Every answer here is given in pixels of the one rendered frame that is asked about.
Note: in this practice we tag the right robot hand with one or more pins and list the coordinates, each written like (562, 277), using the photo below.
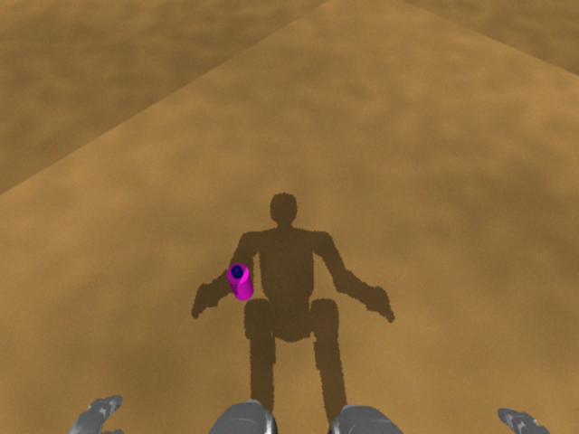
(521, 423)

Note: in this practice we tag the left robot hand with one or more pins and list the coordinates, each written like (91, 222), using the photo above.
(91, 422)

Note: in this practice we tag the bottle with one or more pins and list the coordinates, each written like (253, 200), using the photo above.
(240, 281)

